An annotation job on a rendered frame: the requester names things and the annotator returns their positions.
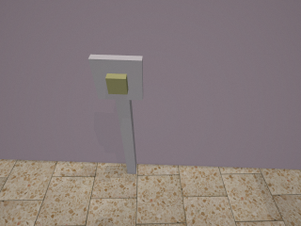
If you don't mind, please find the panel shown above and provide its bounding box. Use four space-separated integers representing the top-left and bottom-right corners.
88 55 144 174

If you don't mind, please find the button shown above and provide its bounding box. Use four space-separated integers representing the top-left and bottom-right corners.
105 73 129 95

